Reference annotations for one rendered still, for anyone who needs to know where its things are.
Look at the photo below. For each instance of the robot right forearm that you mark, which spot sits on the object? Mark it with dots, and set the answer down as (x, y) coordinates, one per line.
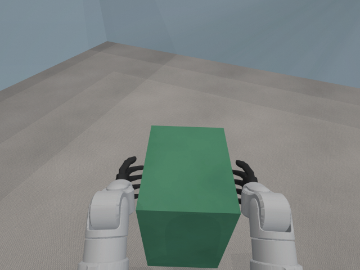
(271, 226)

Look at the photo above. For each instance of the carton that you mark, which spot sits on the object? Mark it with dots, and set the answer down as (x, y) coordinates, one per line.
(187, 207)

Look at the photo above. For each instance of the left robot hand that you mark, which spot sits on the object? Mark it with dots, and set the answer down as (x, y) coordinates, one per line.
(125, 171)

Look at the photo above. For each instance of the robot left forearm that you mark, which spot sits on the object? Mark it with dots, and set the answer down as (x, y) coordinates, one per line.
(107, 225)

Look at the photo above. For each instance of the right robot hand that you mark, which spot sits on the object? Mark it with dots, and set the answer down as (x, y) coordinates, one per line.
(247, 176)

